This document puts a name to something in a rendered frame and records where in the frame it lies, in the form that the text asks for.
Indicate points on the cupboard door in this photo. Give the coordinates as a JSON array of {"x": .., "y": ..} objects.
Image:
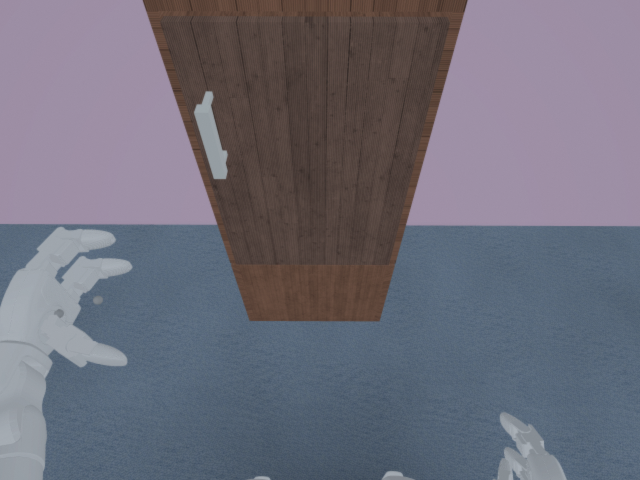
[{"x": 321, "y": 118}]

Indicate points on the right robot hand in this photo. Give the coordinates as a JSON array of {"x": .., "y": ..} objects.
[{"x": 539, "y": 465}]

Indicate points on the handle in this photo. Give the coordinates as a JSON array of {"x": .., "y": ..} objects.
[{"x": 209, "y": 134}]

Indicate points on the robot right shin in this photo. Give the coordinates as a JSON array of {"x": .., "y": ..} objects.
[{"x": 392, "y": 473}]

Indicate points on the left robot hand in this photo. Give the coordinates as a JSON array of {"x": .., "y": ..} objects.
[{"x": 33, "y": 295}]

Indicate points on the left robot forearm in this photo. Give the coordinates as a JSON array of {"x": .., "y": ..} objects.
[{"x": 23, "y": 434}]

